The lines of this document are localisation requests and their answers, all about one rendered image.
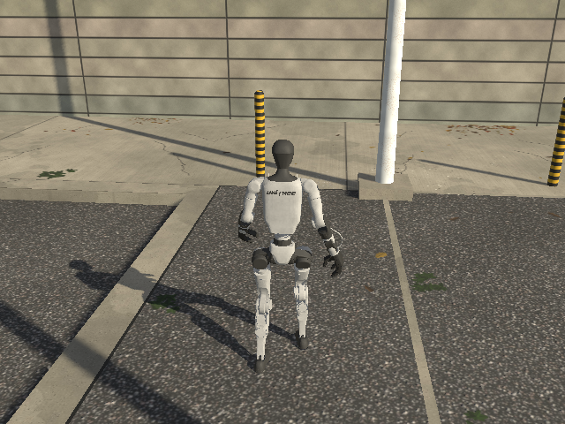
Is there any robot head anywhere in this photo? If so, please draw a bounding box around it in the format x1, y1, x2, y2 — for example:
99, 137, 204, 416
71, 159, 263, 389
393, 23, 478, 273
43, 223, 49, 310
267, 140, 298, 182

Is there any right robot hand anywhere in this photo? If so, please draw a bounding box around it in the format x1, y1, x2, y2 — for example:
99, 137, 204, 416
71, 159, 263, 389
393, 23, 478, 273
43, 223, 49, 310
323, 251, 343, 277

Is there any robot left forearm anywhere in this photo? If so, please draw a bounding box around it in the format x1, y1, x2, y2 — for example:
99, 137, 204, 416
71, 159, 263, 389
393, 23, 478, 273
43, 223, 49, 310
238, 210, 251, 234

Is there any robot right forearm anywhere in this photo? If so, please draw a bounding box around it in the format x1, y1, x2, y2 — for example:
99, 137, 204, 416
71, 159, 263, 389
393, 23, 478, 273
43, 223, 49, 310
318, 215, 340, 256

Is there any robot right upper arm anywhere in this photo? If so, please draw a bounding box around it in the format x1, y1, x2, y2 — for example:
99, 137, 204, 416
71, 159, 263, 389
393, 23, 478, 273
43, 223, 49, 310
301, 178, 326, 229

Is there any robot left upper arm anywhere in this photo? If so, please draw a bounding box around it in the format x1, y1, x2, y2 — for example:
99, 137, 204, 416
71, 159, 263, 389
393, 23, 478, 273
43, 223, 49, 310
240, 177, 265, 223

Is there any right robot thigh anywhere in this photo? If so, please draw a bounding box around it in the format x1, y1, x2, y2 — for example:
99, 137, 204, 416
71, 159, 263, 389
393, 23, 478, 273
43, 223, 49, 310
293, 246, 312, 301

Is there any left robot hand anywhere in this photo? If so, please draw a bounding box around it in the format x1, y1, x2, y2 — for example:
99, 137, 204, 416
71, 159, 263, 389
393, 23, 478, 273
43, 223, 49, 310
238, 227, 259, 243

